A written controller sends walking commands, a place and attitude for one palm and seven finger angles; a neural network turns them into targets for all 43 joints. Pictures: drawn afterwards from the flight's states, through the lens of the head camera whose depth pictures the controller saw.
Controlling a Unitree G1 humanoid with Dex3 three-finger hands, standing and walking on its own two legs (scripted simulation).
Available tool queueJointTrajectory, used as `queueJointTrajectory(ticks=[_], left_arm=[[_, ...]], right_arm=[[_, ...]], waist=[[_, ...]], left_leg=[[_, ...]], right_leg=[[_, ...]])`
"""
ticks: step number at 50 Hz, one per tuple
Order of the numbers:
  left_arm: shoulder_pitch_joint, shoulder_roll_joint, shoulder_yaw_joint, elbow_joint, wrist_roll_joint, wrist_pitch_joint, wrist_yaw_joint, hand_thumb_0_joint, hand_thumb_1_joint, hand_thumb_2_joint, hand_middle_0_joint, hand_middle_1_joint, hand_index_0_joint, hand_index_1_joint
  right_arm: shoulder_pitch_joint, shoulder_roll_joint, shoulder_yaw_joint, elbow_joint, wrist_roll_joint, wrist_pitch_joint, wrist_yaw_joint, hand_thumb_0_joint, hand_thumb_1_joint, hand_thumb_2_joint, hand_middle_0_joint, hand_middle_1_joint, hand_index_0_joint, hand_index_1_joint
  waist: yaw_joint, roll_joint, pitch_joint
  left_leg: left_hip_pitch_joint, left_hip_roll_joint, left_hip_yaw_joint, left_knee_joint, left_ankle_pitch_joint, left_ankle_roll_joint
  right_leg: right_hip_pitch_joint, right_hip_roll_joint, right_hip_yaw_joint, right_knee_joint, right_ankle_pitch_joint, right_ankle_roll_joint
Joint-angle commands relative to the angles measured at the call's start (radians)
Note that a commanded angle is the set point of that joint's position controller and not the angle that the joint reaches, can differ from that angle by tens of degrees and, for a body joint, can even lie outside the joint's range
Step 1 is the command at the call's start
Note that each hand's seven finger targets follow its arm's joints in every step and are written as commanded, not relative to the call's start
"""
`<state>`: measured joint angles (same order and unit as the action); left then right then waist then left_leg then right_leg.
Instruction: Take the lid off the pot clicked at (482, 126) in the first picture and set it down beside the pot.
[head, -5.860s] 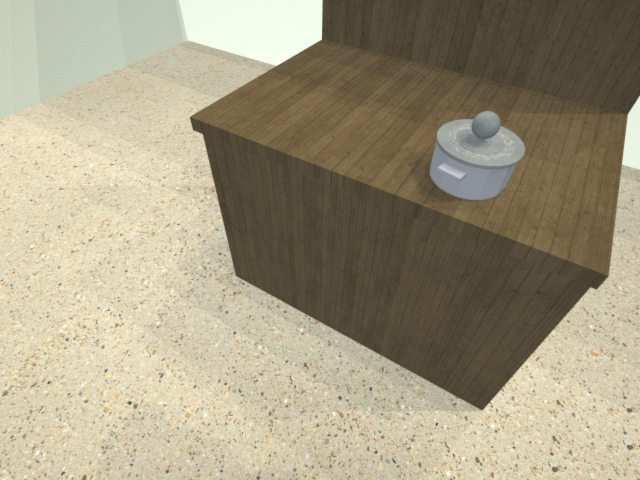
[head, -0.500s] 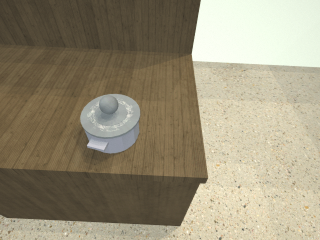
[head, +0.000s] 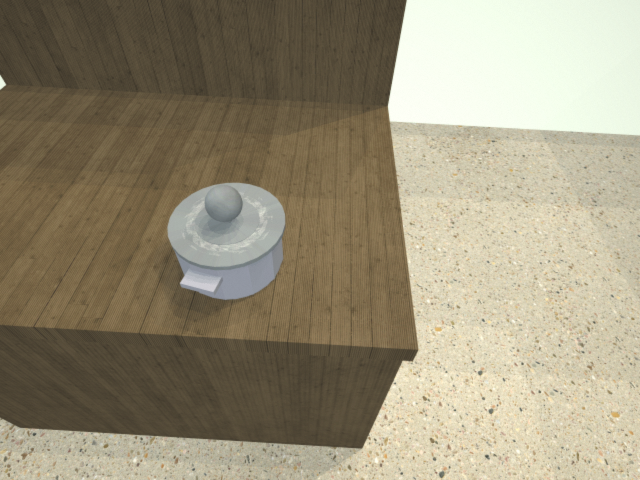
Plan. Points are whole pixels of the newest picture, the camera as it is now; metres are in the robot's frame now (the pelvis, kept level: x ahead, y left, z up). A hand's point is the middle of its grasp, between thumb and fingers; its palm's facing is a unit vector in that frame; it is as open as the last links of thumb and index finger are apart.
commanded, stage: shuffle to correct the standing spot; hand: left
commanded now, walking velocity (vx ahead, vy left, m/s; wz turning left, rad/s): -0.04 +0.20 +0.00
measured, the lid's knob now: (223, 203) +0.46 +0.18 +0.07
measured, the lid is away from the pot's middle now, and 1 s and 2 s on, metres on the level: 0.00 0.00 0.00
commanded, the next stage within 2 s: come to a stop and stand still in 0.08 s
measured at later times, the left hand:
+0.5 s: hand out of the picture -0.01 +0.26 -0.18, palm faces +0.00 -0.97 -0.24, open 7.4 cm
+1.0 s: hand out of the picture -0.01 +0.20 -0.18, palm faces +0.03 -0.99 -0.15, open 7.3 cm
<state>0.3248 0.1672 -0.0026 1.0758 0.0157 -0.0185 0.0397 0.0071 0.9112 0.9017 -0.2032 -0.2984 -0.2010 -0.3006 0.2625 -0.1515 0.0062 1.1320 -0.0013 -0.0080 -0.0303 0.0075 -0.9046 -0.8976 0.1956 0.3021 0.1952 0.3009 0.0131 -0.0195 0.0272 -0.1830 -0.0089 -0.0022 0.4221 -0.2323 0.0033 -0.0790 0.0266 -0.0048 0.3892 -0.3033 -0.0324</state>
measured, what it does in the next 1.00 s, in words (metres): stands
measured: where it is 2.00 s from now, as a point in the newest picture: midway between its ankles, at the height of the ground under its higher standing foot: outside the picture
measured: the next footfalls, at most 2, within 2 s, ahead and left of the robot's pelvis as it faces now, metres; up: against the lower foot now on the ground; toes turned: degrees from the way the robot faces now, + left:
none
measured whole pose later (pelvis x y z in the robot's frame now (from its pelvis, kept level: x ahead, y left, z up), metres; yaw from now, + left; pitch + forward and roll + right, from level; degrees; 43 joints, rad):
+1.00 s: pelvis +0.02 +0.04 +0.00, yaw +1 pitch +0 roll +0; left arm 0.33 0.13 -0.01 1.11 0.01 -0.02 0.05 0.01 0.91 0.90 -0.20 -0.30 -0.20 -0.30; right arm 0.30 -0.10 0.01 1.18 0.00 -0.03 -0.04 0.01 -0.91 -0.90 0.20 0.30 0.20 0.30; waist -0.01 -0.03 0.03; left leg -0.17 -0.03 0.04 0.40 -0.24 0.04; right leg -0.07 0.00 -0.05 0.37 -0.30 -0.02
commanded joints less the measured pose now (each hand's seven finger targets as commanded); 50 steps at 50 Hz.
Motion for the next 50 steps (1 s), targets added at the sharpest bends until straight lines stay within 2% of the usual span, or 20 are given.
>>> queueJointTrajectory(ticks=[1, 3, 6, 9, 10, 11, 12, 13, 14, 15, 17, 19, 21, 23, 25, 27, 31, 33, 41, 50], left_arm=[[0.09, 0.166, 0.044, -0.05, -0.003, -0.008, 0.018, 0.0, 0.9, 0.9, -0.2, -0.3, -0.2, -0.3], [0.09, 0.189, 0.055, -0.064, -0.002, -0.003, 0.021, 0.0, 0.9, 0.9, -0.2, -0.3, -0.2, -0.3], [0.075, 0.223, 0.07, -0.087, 0.005, 0.007, 0.024, 0.0, 0.9, 0.9, -0.2, -0.3, -0.2, -0.3], [0.028, 0.254, 0.081, -0.118, 0.018, 0.014, 0.028, 0.0, 0.9, 0.9, -0.2, -0.3, -0.2, -0.3], [-0.014, 0.253, 0.078, -0.133, 0.02, 0.015, 0.026, 0.0, 0.9, 0.9, -0.2, -0.3, -0.2, -0.3], [-0.045, 0.228, 0.069, -0.141, 0.017, 0.017, 0.021, 0.0, 0.9, 0.9, -0.2, -0.3, -0.2, -0.3], [-0.055, 0.187, 0.055, -0.149, 0.009, 0.019, 0.011, 0.0, 0.9, 0.9, -0.2, -0.3, -0.2, -0.3], [-0.008, 0.134, 0.043, -0.146, 0.006, 0.023, 0.006, 0.0, 0.9, 0.9, -0.2, -0.3, -0.2, -0.3], [0.03, 0.109, 0.034, -0.116, 0.007, 0.027, 0.007, 0.0, 0.9, 0.9, -0.2, -0.3, -0.2, -0.3], [0.047, 0.111, 0.027, -0.099, 0.01, 0.031, 0.003, 0.0, 0.9, 0.9, -0.2, -0.3, -0.2, -0.3], [0.058, 0.115, 0.019, -0.077, 0.013, 0.028, -0.007, 0.0, 0.9, 0.9, -0.2, -0.3, -0.2, -0.3], [0.065, 0.107, 0.014, -0.069, 0.011, 0.021, -0.009, 0.0, 0.9, 0.9, -0.2, -0.3, -0.2, -0.3], [0.083, 0.101, 0.009, -0.054, 0.007, 0.017, -0.007, 0.0, 0.9, 0.9, -0.2, -0.3, -0.2, -0.3], [0.091, 0.102, 0.005, -0.041, 0.005, 0.011, -0.006, 0.0, 0.9, 0.9, -0.2, -0.3, -0.2, -0.3], [0.091, 0.106, 0.002, -0.03, 0.002, 0.004, -0.003, 0.0, 0.9, 0.9, -0.2, -0.3, -0.2, -0.3], [0.066, 0.102, 0.001, -0.024, -0.001, 0.003, -0.004, 0.0, 0.9, 0.9, -0.2, -0.3, -0.2, -0.3], [0.089, 0.082, 0.001, -0.012, -0.003, 0.001, 0.002, 0.0, 0.9, 0.9, -0.2, -0.3, -0.2, -0.3], [0.097, 0.077, 0.0, -0.002, -0.004, -0.002, 0.004, 0.0, 0.9, 0.9, -0.2, -0.3, -0.2, -0.3], [0.118, 0.048, 0.001, 0.02, -0.006, -0.011, 0.01, 0.0, 0.9, 0.9, -0.2, -0.3, -0.2, -0.3], [0.122, 0.04, 0.006, 0.018, -0.006, -0.014, 0.013, 0.0, 0.9, 0.9, -0.2, -0.3, -0.2, -0.3]], right_arm=[[0.019, -0.123, -0.032, -0.077, 0.004, -0.006, -0.002, 0.0, -0.9, -0.9, 0.2, 0.3, 0.2, 0.3], [0.007, -0.128, -0.039, -0.104, 0.003, 0.001, -0.001, 0.0, -0.9, -0.9, 0.2, 0.3, 0.2, 0.3], [-0.002, -0.125, -0.05, -0.139, -0.001, 0.017, 0.002, 0.0, -0.9, -0.9, 0.2, 0.3, 0.2, 0.3], [-0.006, -0.122, -0.061, -0.172, -0.006, 0.029, 0.011, 0.0, -0.9, -0.9, 0.2, 0.3, 0.2, 0.3], [0.027, -0.111, -0.06, -0.173, -0.004, 0.025, 0.015, 0.0, -0.9, -0.9, 0.2, 0.3, 0.2, 0.3], [0.072, -0.097, -0.053, -0.155, -0.006, 0.014, 0.019, 0.0, -0.9, -0.9, 0.2, 0.3, 0.2, 0.3], [0.089, -0.126, -0.053, -0.14, -0.011, 0.001, 0.022, 0.0, -0.9, -0.9, 0.2, 0.3, 0.2, 0.3], [0.084, -0.184, -0.057, -0.142, -0.015, -0.004, 0.02, 0.0, -0.9, -0.9, 0.2, 0.3, 0.2, 0.3], [0.073, -0.183, -0.057, -0.136, -0.013, -0.008, 0.018, 0.0, -0.9, -0.9, 0.2, 0.3, 0.2, 0.3], [0.047, -0.18, -0.054, -0.139, -0.011, -0.013, 0.015, 0.0, -0.9, -0.9, 0.2, 0.3, 0.2, 0.3], [0.002, -0.17, -0.047, -0.136, -0.011, -0.017, 0.014, 0.0, -0.9, -0.9, 0.2, 0.3, 0.2, 0.3], [-0.002, -0.161, -0.041, -0.118, -0.009, -0.024, 0.013, 0.0, -0.9, -0.9, 0.2, 0.3, 0.2, 0.3], [0.003, -0.149, -0.038, -0.095, -0.005, -0.025, 0.011, 0.0, -0.9, -0.9, 0.2, 0.3, 0.2, 0.3], [0.005, -0.139, -0.034, -0.08, 0.0, -0.026, 0.008, 0.0, -0.9, -0.9, 0.2, 0.3, 0.2, 0.3], [0.019, -0.115, -0.031, -0.063, 0.002, -0.03, 0.01, 0.0, -0.9, -0.9, 0.2, 0.3, 0.2, 0.3], [0.039, -0.115, -0.036, -0.047, 0.004, -0.027, 0.008, 0.0, -0.9, -0.9, 0.2, 0.3, 0.2, 0.3], [0.062, -0.102, -0.03, -0.017, 0.006, -0.034, 0.0, 0.0, -0.9, -0.9, 0.2, 0.3, 0.2, 0.3], [0.07, -0.093, -0.027, -0.006, 0.009, -0.036, -0.002, 0.0, -0.9, -0.9, 0.2, 0.3, 0.2, 0.3], [0.11, -0.059, -0.02, 0.02, 0.009, -0.04, -0.012, 0.0, -0.9, -0.9, 0.2, 0.3, 0.2, 0.3], [0.121, -0.046, -0.017, 0.026, 0.009, -0.039, -0.015, 0.0, -0.9, -0.9, 0.2, 0.3, 0.2, 0.3]], waist=[[0.018, -0.002, -0.011], [0.023, -0.049, -0.009], [0.025, -0.097, 0.017], [0.015, -0.146, 0.066], [-0.016, -0.135, 0.059], [-0.043, -0.1, 0.036], [-0.037, 0.009, 0.028], [-0.014, 0.128, 0.022], [-0.005, 0.183, 0.012], [0.008, 0.169, 0.037], [0.026, 0.092, 0.04], [0.024, 0.061, 0.017], [0.021, 0.067, 0.003], [0.018, 0.044, 0.028], [0.001, 0.044, 0.039], [-0.011, -0.041, 0.062], [-0.014, 0.056, 0.025], [-0.013, 0.035, 0.026], [-0.014, 0.031, 0.015], [-0.013, 0.016, 0.026]], left_leg=[[-0.03, 0.086, -0.049, 0.026, 0.24, 0.015], [-0.083, 0.068, -0.032, 0.073, 0.191, 0.004], [-0.157, 0.031, -0.008, 0.169, 0.043, -0.017], [-0.187, 0.028, -0.006, 0.247, -0.15, -0.027], [-0.116, 0.036, -0.017, 0.166, -0.119, -0.022], [0.005, 0.037, -0.01, 0.023, -0.007, -0.009], [0.068, 0.098, -0.088, -0.048, 0.078, 0.031], [0.048, 0.205, -0.216, -0.112, 0.067, 0.093], [-0.028, 0.238, -0.285, -0.224, -0.093, 0.13], [-0.08, 0.24, -0.322, -0.275, -0.2, 0.15], [-0.083, 0.238, -0.299, -0.266, -0.19, 0.163], [-0.057, 0.22, -0.242, -0.234, -0.097, 0.158], [-0.023, 0.198, -0.2, -0.192, -0.044, 0.135], [-0.046, 0.169, -0.177, -0.16, -0.058, 0.099], [-0.025, 0.142, -0.152, -0.15, -0.038, 0.07], [-0.01, 0.144, -0.142, -0.138, 0.011, 0.067], [0.053, 0.137, -0.118, -0.117, 0.145, 0.06], [0.057, 0.13, -0.103, -0.096, 0.201, 0.059], [0.089, 0.12, -0.08, -0.064, 0.32, 0.056], [0.079, 0.118, -0.074, -0.057, 0.325, 0.055]], right_leg=[[-0.015, -0.22, 0.143, -0.011, 0.487, -0.046], [-0.001, -0.263, 0.178, -0.004, 0.521, -0.072], [-0.024, -0.349, 0.26, -0.015, 0.502, -0.139], [-0.125, -0.416, 0.294, -0.017, 0.436, -0.188], [-0.184, -0.386, 0.25, 0.016, 0.415, -0.163], [-0.243, -0.295, 0.163, 0.068, 0.331, -0.103], [-0.296, -0.16, 0.063, 0.147, 0.158, -0.036], [-0.304, -0.073, -0.019, 0.19, -0.077, 0.018], [-0.241, -0.057, -0.028, 0.261, -0.224, 0.027], [-0.231, -0.069, -0.008, 0.327, -0.237, 0.022], [-0.241, -0.089, 0.015, 0.356, -0.199, 0.012], [-0.217, -0.098, 0.015, 0.28, -0.18, 0.016], [-0.182, -0.095, 0.009, 0.151, -0.113, 0.02], [-0.141, -0.099, 0.018, 0.0, -0.003, 0.014], [-0.136, -0.119, 0.027, -0.032, 0.063, 0.006], [-0.137, -0.111, 0.017, -0.04, 0.09, 0.008], [-0.118, -0.119, 0.016, -0.047, 0.137, 0.014], [-0.101, -0.127, 0.017, -0.06, 0.168, 0.011], [-0.075, -0.141, 0.021, -0.065, 0.256, 0.002], [-0.063, -0.148, 0.027, -0.07, 0.29, -0.003]])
